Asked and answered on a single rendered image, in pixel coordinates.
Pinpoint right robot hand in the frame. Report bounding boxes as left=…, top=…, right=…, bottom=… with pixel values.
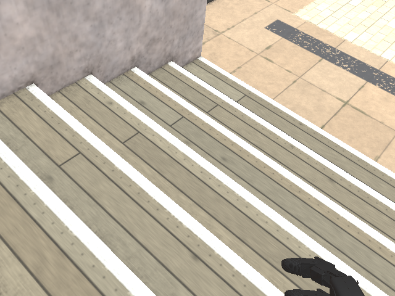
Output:
left=281, top=257, right=365, bottom=296

